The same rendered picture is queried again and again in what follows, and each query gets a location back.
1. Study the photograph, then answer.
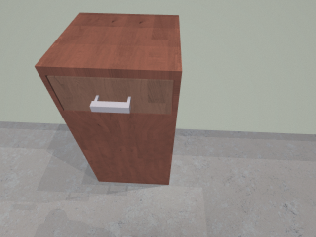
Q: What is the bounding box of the drawer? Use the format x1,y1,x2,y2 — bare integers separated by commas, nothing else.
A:
47,75,174,115

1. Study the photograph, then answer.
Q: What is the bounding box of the cabinet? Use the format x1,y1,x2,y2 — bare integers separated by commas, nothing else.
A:
35,12,183,185

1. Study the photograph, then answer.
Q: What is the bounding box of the handle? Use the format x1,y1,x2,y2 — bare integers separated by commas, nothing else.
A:
89,95,131,114

